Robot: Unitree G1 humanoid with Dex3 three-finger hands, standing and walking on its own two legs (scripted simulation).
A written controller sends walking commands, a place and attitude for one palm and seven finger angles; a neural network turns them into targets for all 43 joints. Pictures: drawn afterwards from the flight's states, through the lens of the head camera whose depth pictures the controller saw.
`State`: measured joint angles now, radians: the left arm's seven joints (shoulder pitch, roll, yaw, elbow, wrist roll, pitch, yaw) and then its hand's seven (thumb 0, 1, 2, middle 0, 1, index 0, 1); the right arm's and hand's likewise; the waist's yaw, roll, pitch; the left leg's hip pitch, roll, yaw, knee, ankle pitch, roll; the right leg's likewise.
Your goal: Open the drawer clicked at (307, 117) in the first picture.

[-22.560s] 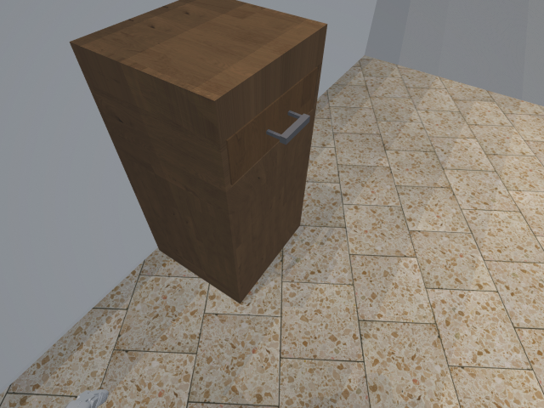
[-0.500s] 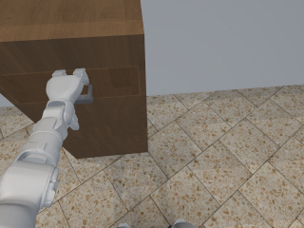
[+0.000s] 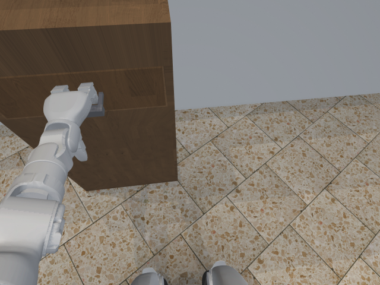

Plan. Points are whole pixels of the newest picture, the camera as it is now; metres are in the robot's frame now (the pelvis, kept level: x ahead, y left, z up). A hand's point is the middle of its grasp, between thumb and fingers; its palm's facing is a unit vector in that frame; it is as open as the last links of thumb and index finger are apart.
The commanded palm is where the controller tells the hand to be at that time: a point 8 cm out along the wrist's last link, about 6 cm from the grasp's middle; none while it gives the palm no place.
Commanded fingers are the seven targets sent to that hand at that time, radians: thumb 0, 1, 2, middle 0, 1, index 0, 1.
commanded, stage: lower the fingers behind the handle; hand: left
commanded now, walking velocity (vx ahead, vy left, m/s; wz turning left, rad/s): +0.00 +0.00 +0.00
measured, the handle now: (77, 105) +0.54 +0.24 +0.00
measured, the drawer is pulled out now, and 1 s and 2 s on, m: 0.00 0.00 0.01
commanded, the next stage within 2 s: close the thumb around the handle in 0.78 s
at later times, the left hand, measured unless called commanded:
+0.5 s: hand (84, 126) +0.49 +0.22 -0.03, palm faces -0.07 -0.03 -1.00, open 13.8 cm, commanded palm +0.48 +0.22 +0.03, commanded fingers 0.00 -0.50 0.30 -0.30 -1.20 -0.30 -1.20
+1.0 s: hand (84, 127) +0.49 +0.22 -0.03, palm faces -0.08 -0.03 -1.00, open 13.5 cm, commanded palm +0.48 +0.22 +0.03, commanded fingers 0.00 -0.11 0.47 -0.33 -1.24 -0.33 -1.24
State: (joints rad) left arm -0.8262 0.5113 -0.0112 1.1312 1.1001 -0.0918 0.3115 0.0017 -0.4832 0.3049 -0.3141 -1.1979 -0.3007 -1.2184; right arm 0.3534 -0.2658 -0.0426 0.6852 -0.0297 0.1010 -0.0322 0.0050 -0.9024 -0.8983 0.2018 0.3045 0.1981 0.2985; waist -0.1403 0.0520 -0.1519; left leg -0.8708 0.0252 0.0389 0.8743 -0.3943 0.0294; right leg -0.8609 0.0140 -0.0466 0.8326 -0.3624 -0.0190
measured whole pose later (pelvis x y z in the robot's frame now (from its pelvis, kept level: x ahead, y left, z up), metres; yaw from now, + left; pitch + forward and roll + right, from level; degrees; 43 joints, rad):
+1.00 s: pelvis +0.01 +0.01 -0.01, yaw +0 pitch +25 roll -2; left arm -0.80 0.47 -0.01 1.10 1.11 -0.06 0.41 0.00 -0.43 0.33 -0.31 -1.20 -0.32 -1.21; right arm 0.34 -0.25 -0.05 0.73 -0.05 0.10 0.00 0.00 -0.90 -0.90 0.20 0.30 0.20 0.30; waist -0.13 0.06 -0.17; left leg -0.96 0.03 0.03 0.98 -0.45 0.03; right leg -0.94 0.02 -0.05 0.92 -0.42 -0.01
